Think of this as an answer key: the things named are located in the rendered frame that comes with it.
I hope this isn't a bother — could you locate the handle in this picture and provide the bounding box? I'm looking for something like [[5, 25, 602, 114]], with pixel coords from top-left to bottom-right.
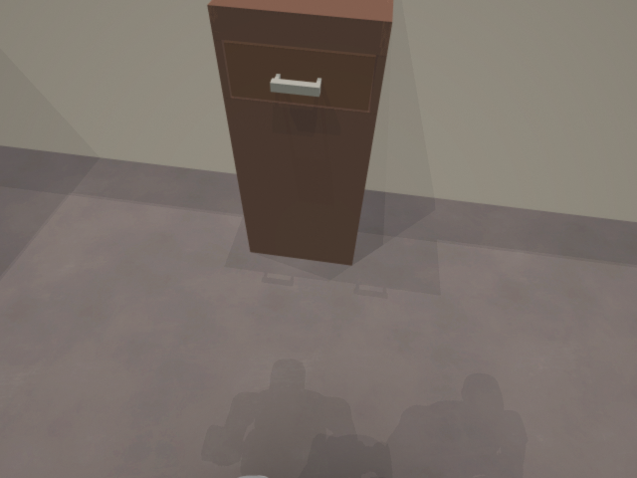
[[270, 74, 321, 97]]

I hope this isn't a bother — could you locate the cabinet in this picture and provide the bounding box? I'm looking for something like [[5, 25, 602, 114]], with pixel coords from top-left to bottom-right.
[[207, 0, 393, 266]]

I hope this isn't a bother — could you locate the drawer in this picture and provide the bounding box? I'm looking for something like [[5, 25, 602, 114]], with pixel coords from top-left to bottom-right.
[[224, 40, 376, 111]]

